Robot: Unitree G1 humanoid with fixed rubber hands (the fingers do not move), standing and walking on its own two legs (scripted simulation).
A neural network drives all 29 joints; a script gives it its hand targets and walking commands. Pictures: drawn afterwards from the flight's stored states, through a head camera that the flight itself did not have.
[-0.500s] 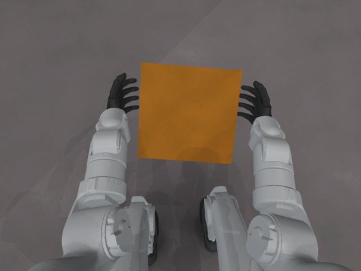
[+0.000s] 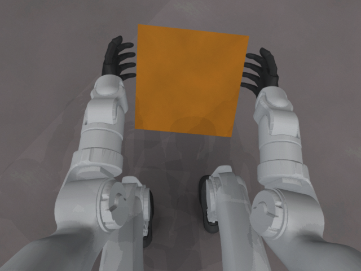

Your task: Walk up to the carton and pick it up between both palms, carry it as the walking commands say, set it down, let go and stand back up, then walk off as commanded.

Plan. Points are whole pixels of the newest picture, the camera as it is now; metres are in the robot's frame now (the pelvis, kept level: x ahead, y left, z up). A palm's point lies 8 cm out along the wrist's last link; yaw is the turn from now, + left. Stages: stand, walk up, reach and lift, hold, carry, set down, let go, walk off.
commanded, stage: set down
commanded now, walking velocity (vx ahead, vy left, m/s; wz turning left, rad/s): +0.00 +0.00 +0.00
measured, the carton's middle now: (187, 82) +0.52 -0.06 -0.19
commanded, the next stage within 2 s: none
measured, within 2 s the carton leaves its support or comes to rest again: neither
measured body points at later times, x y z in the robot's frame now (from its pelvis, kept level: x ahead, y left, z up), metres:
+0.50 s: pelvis -0.01 +0.00 -0.06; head +0.32 -0.02 +0.25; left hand +0.54 +0.10 -0.19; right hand +0.49 -0.22 -0.19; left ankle +0.09 +0.12 -0.46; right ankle +0.12 -0.13 -0.46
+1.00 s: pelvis +0.00 +0.00 -0.11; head +0.36 -0.02 +0.16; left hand +0.56 +0.09 -0.28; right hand +0.52 -0.23 -0.27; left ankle +0.09 +0.12 -0.46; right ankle +0.12 -0.13 -0.46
